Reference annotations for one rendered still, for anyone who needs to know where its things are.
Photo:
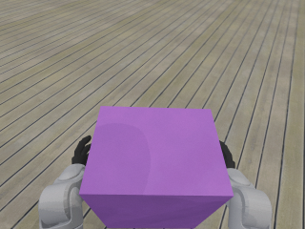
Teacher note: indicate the left robot hand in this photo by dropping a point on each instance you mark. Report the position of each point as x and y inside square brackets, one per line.
[80, 153]

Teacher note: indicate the right robot hand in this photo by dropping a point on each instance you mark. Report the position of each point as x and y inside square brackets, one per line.
[228, 157]

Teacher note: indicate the right robot forearm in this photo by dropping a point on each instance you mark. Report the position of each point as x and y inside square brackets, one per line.
[249, 208]

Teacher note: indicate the carton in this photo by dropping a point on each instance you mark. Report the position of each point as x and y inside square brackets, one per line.
[155, 168]

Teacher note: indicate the left robot forearm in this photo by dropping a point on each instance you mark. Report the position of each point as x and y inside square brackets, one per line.
[60, 205]

